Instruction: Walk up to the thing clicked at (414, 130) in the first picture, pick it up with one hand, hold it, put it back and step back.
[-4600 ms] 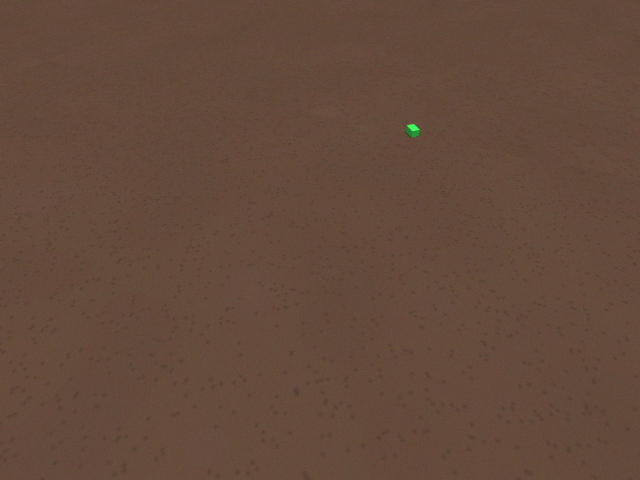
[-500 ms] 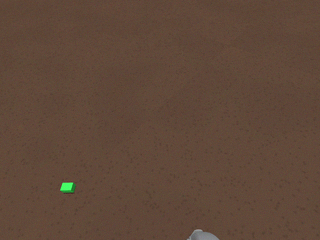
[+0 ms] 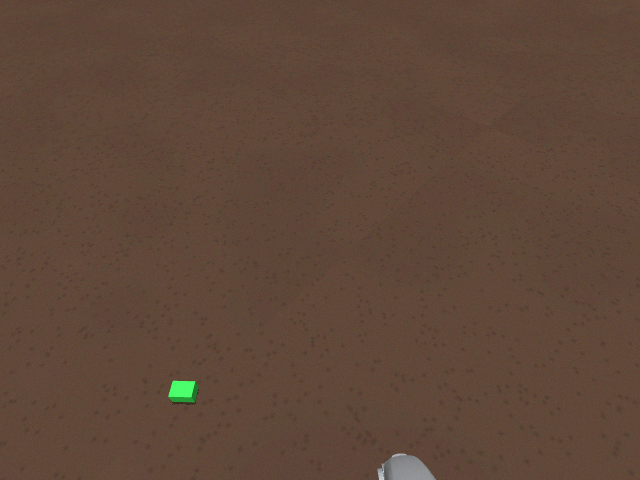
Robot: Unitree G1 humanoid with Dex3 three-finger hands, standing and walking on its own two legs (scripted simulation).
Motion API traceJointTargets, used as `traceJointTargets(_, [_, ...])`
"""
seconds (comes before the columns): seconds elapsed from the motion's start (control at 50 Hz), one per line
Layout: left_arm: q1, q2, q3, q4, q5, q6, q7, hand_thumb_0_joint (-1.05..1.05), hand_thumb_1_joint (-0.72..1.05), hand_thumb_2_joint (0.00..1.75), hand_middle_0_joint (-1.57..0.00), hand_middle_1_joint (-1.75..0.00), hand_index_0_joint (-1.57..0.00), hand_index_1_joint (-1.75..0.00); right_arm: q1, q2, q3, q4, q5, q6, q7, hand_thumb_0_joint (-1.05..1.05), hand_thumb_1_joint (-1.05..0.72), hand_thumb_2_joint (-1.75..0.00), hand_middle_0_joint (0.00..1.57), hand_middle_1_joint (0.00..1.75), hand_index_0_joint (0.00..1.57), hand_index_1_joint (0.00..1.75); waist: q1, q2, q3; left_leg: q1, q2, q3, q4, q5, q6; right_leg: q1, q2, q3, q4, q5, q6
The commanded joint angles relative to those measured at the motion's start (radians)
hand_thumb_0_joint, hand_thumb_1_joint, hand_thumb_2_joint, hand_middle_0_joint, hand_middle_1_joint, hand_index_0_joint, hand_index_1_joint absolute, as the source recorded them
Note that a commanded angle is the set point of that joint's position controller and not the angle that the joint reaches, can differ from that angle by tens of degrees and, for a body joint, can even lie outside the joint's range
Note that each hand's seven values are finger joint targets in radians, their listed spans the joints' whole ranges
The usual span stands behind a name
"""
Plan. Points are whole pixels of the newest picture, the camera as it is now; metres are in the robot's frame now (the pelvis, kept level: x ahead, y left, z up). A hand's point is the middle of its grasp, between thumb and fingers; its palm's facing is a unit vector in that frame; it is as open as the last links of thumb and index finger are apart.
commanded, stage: walk up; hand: left
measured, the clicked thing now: (183, 391) +0.55 +0.40 -0.71
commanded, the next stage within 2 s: none
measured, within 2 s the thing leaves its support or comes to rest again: neither
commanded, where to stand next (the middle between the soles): +0.14 +0.18 m, yaw -4 degrees
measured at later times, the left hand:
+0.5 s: hand out of the picture +0.09 +0.48 -0.08, palm faces -0.02 -0.78 -0.62, open 7.4 cm
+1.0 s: hand out of the picture +0.20 +0.47 -0.16, palm faces -0.12 -0.92 -0.36, open 7.4 cm
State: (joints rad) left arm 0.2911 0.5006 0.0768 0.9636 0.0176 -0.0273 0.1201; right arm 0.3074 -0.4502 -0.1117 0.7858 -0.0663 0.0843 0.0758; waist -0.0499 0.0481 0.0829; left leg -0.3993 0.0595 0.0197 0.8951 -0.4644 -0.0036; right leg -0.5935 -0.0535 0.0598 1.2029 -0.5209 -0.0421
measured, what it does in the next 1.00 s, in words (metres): steps to the left: right foot, then left foot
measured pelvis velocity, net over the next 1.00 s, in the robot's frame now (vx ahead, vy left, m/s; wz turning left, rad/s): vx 0.07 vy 0.21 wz -0.05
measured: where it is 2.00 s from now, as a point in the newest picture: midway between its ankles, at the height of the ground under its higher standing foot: outside the picture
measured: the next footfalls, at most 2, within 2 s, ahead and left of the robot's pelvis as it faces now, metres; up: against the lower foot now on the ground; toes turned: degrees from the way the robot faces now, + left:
right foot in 0.20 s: +0.14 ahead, -0.03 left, +0.00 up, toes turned -7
left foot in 0.56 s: +0.10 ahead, +0.37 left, +0.00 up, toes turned -1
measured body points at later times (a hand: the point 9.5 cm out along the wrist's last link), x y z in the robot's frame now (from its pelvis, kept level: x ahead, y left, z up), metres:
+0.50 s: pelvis +0.03 +0.16 +0.01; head +0.06 +0.10 +0.46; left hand +0.09 +0.52 -0.04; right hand +0.13 -0.17 -0.12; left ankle +0.06 +0.36 -0.65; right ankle +0.10 -0.02 -0.70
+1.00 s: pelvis +0.07 +0.21 +0.00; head +0.15 +0.22 +0.44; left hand +0.21 +0.52 -0.13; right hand +0.08 -0.14 -0.09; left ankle +0.06 +0.37 -0.70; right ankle +0.08 +0.08 -0.70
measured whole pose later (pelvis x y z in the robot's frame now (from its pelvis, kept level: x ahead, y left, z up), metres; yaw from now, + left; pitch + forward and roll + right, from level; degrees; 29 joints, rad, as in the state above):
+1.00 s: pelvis +0.07 +0.21 +0.00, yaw -3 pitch +0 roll +0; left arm 0.11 0.41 0.08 0.88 0.03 0.05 -0.02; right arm 0.32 -0.43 -0.06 0.87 -0.01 -0.05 -0.08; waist -0.03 -0.04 0.17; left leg -0.37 0.08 -0.02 0.86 -0.48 -0.05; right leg -0.45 -0.03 0.00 0.88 -0.47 -0.03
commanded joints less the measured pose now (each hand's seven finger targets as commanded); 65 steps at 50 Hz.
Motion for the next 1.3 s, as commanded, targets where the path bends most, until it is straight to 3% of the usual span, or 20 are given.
traceJointTargets(0.0, [0.088, 0.201, 0.044, -0.035, -0.038, -0.051, 0.002, 0.0, 0.9, 0.9, -0.2, -0.3, -0.2, -0.3, -0.027, -0.244, -0.063, -0.103, 0.004, -0.045, -0.033, 0.0, -0.9, -0.9, 0.2, 0.3, 0.2, 0.3, 0.021, 0.18, 0.03, 0.144, 0.136, -0.283, -0.42, 0.253, 0.163, -0.123, 0.001, -0.062, -0.08, 0.075, 0.006])
traceJointTargets(0.1, [0.081, 0.152, 0.027, -0.072, -0.032, -0.061, -0.002, 0.0, 0.9, 0.9, -0.2, -0.3, -0.2, -0.3, 0.022, -0.196, -0.05, -0.135, -0.007, -0.037, -0.031, 0.0, -0.9, -0.9, 0.2, 0.3, 0.2, 0.3, -0.003, 0.19, -0.038, 0.213, 0.146, -0.213, -0.363, 0.582, 0.231, 0.067, 0.022, -0.152, -0.349, 0.102, 0.02])
traceJointTargets(0.16, [0.275, 0.165, 0.049, -0.038, -0.027, -0.071, 0.014, 0.0, 0.9, 0.9, -0.2, -0.3, -0.2, -0.3, -0.062, -0.157, -0.036, -0.189, 0.008, -0.026, -0.026, 0.0, -0.9, -0.9, 0.2, 0.3, 0.2, 0.3, 0.127, 0.045, -0.134, 0.109, 0.052, -0.075, -0.088, 0.69, 0.13, 0.445, 0.016, -0.135, -0.747, 0.449, 0.009])
traceJointTargets(0.18, [0.335, 0.241, 0.078, -0.041, -0.014, -0.072, 0.025, 0.0, 0.9, 0.9, -0.2, -0.3, -0.2, -0.3, -0.024, -0.117, -0.025, -0.195, 0.024, -0.03, -0.024, 0.0, -0.9, -0.9, 0.2, 0.3, 0.2, 0.3, 0.166, -0.086, -0.18, -0.038, 0.002, -0.074, 0.098, 0.515, 0.064, 0.621, -0.082, 0.065, -0.775, 0.477, -0.018])
traceJointTargets(0.2, [0.32, 0.295, 0.092, -0.079, -0.007, -0.067, 0.033, 0.0, 0.9, 0.9, -0.2, -0.3, -0.2, -0.3, 0.052, -0.084, -0.018, -0.195, 0.025, -0.026, -0.028, 0.0, -0.9, -0.9, 0.2, 0.3, 0.2, 0.3, 0.127, -0.222, -0.227, -0.263, -0.084, -0.095, 0.248, -0.127, 0.002, 0.762, -0.373, 0.478, -0.754, 0.555, -0.126])
traceJointTargets(0.24, [0.129, 0.301, 0.086, -0.147, -0.006, -0.056, 0.039, 0.0, 0.9, 0.9, -0.2, -0.3, -0.2, -0.3, 0.041, -0.209, -0.063, -0.179, -0.001, 0.007, -0.054, 0.0, -0.9, -0.9, 0.2, 0.3, 0.2, 0.3, 0.081, -0.062, -0.165, -0.297, -0.015, -0.181, 0.473, -0.146, -0.007, 0.53, -0.522, 0.629, -0.863, 0.22, -0.317])
traceJointTargets(0.32, [0.056, 0.209, 0.062, -0.165, 0.004, -0.072, 0.019, 0.0, 0.9, 0.9, -0.2, -0.3, -0.2, -0.3, 0.03, -0.206, -0.07, -0.133, 0.007, 0.008, -0.028, 0.0, -0.9, -0.9, 0.2, 0.3, 0.2, 0.3, 0.04, -0.057, 0.008, -0.201, -0.041, -0.212, 0.463, 0.019, -0.004, 0.217, -0.269, 0.208, -0.818, 0.141, -0.167])
traceJointTargets(0.46, [-0.096, 0.215, 0.081, -0.209, 0.046, -0.051, -0.046, 0.0, 0.9, 0.9, -0.2, -0.3, -0.2, -0.3, 0.07, -0.162, -0.055, -0.051, 0.066, -0.009, -0.018, 0.0, -0.9, -0.9, 0.2, 0.3, 0.2, 0.3, 0.031, -0.4, -0.026, 0.032, -0.001, -0.014, -0.013, -0.013, -0.019, 0.075, -0.13, -0.028, -0.756, -0.17, -0.11])
traceJointTargets(0.52, [-0.096, 0.169, 0.062, -0.184, 0.041, -0.009, -0.07, 0.0, 0.9, 0.9, -0.2, -0.3, -0.2, -0.3, 0.17, -0.163, -0.058, 0.036, 0.057, -0.048, -0.051, 0.0, -0.9, -0.9, 0.2, 0.3, 0.2, 0.3, -0.012, -0.215, -0.081, 0.267, -0.061, 0.059, -0.252, 0.092, -0.029, -0.005, -0.093, -0.045, -0.45, -0.195, -0.072])
traceJointTargets(0.54, [-0.045, 0.095, 0.042, -0.166, 0.029, 0.009, -0.071, 0.0, 0.9, 0.9, -0.2, -0.3, -0.2, -0.3, 0.183, -0.185, -0.059, 0.05, 0.043, -0.063, -0.067, 0.0, -0.9, -0.9, 0.2, 0.3, 0.2, 0.3, -0.016, -0.047, -0.058, 0.278, -0.081, 0.01, -0.302, 0.02, -0.027, -0.073, -0.052, -0.074, -0.267, -0.185, -0.046])
traceJointTargets(0.58, [-0.042, 0.048, 0.018, -0.172, 0.002, 0.016, -0.067, 0.0, 0.9, 0.9, -0.2, -0.3, -0.2, -0.3, 0.014, -0.339, -0.055, -0.018, 0.035, -0.095, -0.083, 0.0, -0.9, -0.9, 0.2, 0.3, 0.2, 0.3, 0.021, 0.177, 0.048, -0.05, 0.296, -0.716, -0.665, -0.408, 0.137, -0.142, 0.072, 0.045, -0.061, -0.04, 0.009])
traceJointTargets(0.6, [-0.109, 0.125, 0.028, -0.161, 0.01, 0.01, -0.063, 0.0, 0.9, 0.9, -0.2, -0.3, -0.2, -0.3, -0.145, -0.379, -0.047, -0.025, 0.05, -0.101, -0.084, 0.0, -0.9, -0.9, 0.2, 0.3, 0.2, 0.3, 0.053, 0.173, 0.149, -0.212, 0.373, -0.837, -0.735, -0.503, 0.25, -0.077, -0.013, 0.078, -0.051, -0.022, 0.015])
traceJointTargets(0.66, [-0.031, 0.149, 0.048, -0.066, -0.015, 0.005, -0.083, 0.0, 0.9, 0.9, -0.2, -0.3, -0.2, -0.3, -0.144, -0.268, -0.017, 0.003, 0.033, -0.134, -0.101, 0.0, -0.9, -0.9, 0.2, 0.3, 0.2, 0.3, 0.086, 0.091, 0.094, -0.051, 0.21, -0.434, -0.48, 0.003, 0.174, -0.01, -0.022, 0.053, -0.117, 0.1, 0.021])
traceJointTargets(0.82, [-0.172, 0.111, 0.056, -0.152, 0.019, 0.047, -0.118, 0.0, 0.9, 0.9, -0.2, -0.3, -0.2, -0.3, 0.118, -0.263, -0.033, 0.078, 0.052, -0.163, -0.163, 0.0, -0.9, -0.9, 0.2, 0.3, 0.2, 0.3, 0.003, 0.142, -0.096, 0.39, 0.253, -0.369, -0.231, 0.973, 0.233, -0.086, -0.009, -0.01, -0.176, -0.007, 0.013])
traceJointTargets(0.92, [-0.184, 0.074, 0.053, -0.179, 0.015, 0.05, -0.133, 0.0, 0.9, 0.9, -0.2, -0.3, -0.2, -0.3, 0.098, -0.262, -0.032, 0.041, 0.052, -0.161, -0.179, 0.0, -0.9, -0.9, 0.2, 0.3, 0.2, 0.3, 0.002, 0.141, -0.16, 0.361, 0.232, -0.33, -0.189, 0.926, 0.223, 0.006, 0.006, -0.05, -0.294, 0.029, 0.006])
traceJointTargets(0.98, [-0.074, 0.079, 0.062, -0.136, 0.008, 0.032, -0.13, 0.0, 0.9, 0.9, -0.2, -0.3, -0.2, -0.3, 0.001, -0.239, -0.008, 0.009, 0.066, -0.152, -0.169, 0.0, -0.9, -0.9, 0.2, 0.3, 0.2, 0.3, 0.096, 0.079, -0.217, 0.16, 0.12, -0.153, -0.032, 0.857, 0.124, 0.356, 0.045, -0.099, -0.613, 0.325, -0.017])
traceJointTargets(1.04, [-0.037, 0.2, 0.079, -0.146, -0.002, 0.02, -0.117, 0.0, 0.9, 0.9, -0.2, -0.3, -0.2, -0.3, -0.047, -0.155, 0.025, 0.004, 0.074, -0.144, -0.182, 0.0, -0.9, -0.9, 0.2, 0.3, 0.2, 0.3, 0.134, -0.218, -0.247, -0.211, -0.075, -0.03, 0.304, -0.203, 0.023, 0.574, -0.328, 0.45, -0.66, 0.879, -0.298])
traceJointTargets(1.1, [-0.144, 0.122, 0.052, -0.164, -0.002, 0.033, -0.114, 0.0, 0.9, 0.9, -0.2, -0.3, -0.2, -0.3, -0.014, -0.17, 0.026, 0.057, 0.076, -0.144, -0.164, 0.0, -0.9, -0.9, 0.2, 0.3, 0.2, 0.3, 0.057, -0.129, -0.081, -0.144, -0.028, -0.054, 0.222, -0.165, 0.029, 0.399, -0.18, 0.173, -0.601, 0.867, -0.214])
traceJointTargets(1.24, [-0.225, 0.109, 0.02, -0.156, -0.021, 0.025, -0.112, 0.0, 0.9, 0.9, -0.2, -0.3, -0.2, -0.3, 0.025, -0.131, 0.034, 0.121, 0.066, -0.149, -0.127, 0.0, -0.9, -0.9, 0.2, 0.3, 0.2, 0.3, 0.007, -0.197, -0.13, 0.204, -0.035, 0.008, -0.314, 0.292, 0.038, 0.241, -0.128, 0.117, -0.525, 0.637, -0.123])
traceJointTargets(1.28, [-0.222, 0.058, 0.004, -0.153, -0.035, 0.031, -0.114, 0.0, 0.9, 0.9, -0.2, -0.3, -0.2, -0.3, -0.028, -0.205, 0.016, 0.105, 0.041, -0.153, -0.128, 0.0, -0.9, -0.9, 0.2, 0.3, 0.2, 0.3, 0.019, -0.039, -0.125, 0.265, 0.12, -0.275, -0.41, 0.368, 0.098, 0.103, -0.045, 0.087, -0.433, 0.386, -0.031])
